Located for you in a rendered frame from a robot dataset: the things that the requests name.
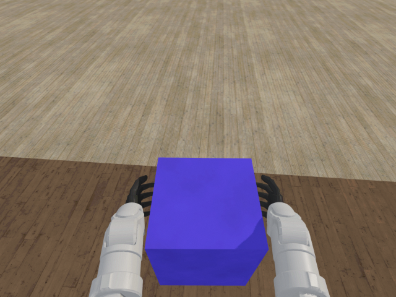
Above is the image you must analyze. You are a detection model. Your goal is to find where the carton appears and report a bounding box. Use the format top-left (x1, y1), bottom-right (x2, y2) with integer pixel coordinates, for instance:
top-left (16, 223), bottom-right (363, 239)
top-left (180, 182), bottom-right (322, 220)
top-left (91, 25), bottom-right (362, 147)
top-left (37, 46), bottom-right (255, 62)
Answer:
top-left (145, 157), bottom-right (269, 286)

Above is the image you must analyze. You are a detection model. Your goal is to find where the left robot hand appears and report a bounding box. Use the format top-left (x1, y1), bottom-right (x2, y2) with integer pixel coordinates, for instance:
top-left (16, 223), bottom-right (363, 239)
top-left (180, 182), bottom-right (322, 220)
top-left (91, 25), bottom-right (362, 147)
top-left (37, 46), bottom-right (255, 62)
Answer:
top-left (126, 175), bottom-right (155, 217)

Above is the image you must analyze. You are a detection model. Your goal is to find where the right robot hand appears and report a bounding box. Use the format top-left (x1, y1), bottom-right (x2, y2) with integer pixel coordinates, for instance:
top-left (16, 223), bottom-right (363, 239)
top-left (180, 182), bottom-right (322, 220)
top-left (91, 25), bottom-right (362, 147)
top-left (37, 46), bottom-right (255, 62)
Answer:
top-left (256, 175), bottom-right (284, 218)

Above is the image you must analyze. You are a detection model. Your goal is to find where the robot left forearm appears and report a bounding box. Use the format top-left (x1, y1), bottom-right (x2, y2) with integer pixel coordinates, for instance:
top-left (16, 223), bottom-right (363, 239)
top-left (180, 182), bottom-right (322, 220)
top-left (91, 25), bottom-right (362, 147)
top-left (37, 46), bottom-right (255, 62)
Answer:
top-left (89, 202), bottom-right (145, 297)

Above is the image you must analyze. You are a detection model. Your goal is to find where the robot right forearm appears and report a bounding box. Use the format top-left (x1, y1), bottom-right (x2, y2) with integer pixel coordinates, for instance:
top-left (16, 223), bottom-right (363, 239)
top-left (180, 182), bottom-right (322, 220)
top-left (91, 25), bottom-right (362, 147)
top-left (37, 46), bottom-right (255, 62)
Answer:
top-left (267, 202), bottom-right (330, 297)

